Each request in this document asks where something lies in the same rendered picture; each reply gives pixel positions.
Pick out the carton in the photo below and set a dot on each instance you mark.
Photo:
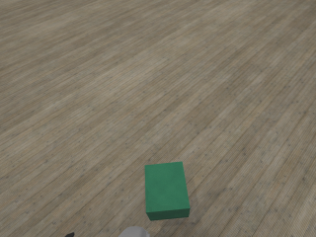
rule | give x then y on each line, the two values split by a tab
166	193

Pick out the robot left thigh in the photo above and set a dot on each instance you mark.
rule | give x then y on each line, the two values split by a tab
134	231

